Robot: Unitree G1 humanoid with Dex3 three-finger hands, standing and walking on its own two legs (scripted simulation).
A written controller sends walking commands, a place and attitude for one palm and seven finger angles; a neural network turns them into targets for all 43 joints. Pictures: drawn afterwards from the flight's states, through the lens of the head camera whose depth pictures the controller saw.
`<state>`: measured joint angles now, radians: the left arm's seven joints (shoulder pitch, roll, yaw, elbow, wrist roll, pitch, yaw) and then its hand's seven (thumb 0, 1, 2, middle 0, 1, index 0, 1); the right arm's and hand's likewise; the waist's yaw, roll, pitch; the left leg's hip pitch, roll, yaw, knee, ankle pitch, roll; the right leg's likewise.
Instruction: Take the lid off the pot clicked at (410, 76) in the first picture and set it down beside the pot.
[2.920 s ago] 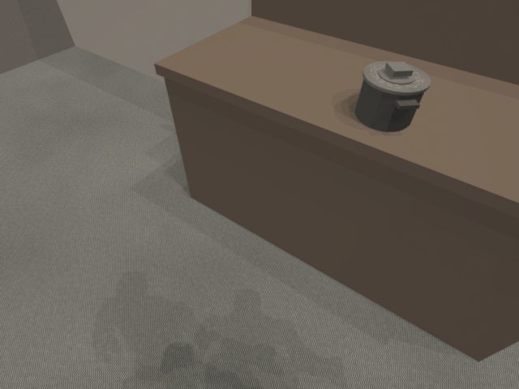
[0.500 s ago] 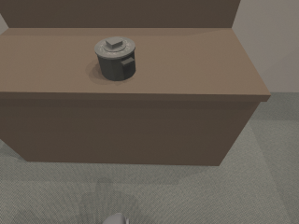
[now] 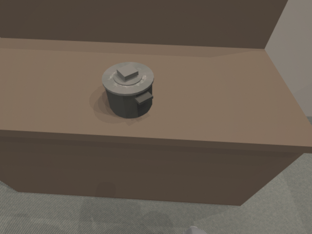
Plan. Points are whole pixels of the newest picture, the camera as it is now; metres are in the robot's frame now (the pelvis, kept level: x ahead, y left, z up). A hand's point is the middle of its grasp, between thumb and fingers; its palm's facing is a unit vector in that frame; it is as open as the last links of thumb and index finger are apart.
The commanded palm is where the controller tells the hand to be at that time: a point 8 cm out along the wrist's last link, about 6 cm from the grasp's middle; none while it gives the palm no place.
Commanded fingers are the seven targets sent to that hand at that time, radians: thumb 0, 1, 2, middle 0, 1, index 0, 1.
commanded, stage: come to a stop and stand still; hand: left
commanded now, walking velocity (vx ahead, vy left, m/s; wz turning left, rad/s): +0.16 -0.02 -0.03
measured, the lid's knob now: (127, 72) +0.56 +0.13 +0.11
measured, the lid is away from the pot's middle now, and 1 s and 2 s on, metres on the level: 0.00 0.00 0.00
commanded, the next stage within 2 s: look again from close up in 1.54 s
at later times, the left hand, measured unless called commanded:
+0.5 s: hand out of the picture +0.12 +0.20 -0.17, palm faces +0.05 -0.97 -0.25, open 7.3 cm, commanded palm none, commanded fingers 0.00 0.90 0.90 -0.20 -0.30 -0.20 -0.30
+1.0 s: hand out of the picture +0.01 +0.23 -0.18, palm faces +0.01 -0.98 -0.20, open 7.4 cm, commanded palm none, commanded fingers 0.00 0.90 0.90 -0.20 -0.30 -0.20 -0.30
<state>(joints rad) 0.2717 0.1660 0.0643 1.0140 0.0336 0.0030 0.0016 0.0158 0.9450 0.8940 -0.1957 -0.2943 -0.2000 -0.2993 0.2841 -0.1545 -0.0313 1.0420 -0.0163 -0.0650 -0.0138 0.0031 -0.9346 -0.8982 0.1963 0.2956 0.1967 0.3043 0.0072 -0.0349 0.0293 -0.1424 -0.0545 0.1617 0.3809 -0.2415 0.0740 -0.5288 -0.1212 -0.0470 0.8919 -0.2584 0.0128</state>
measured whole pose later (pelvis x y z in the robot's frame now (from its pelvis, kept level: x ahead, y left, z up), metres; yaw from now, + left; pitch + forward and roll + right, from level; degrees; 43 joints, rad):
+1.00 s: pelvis +0.03 +0.04 +0.00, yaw +0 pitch +0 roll +0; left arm 0.32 0.21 0.05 1.07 0.02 0.07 0.01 0.01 0.91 0.89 -0.19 -0.29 -0.20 -0.30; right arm 0.29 -0.14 -0.03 1.07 -0.02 0.01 -0.04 0.01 -0.91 -0.90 0.20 0.30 0.20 0.30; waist -0.03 -0.04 0.03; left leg -0.24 0.01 0.06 0.40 -0.17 0.02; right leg -0.24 -0.02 0.01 0.65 -0.40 0.02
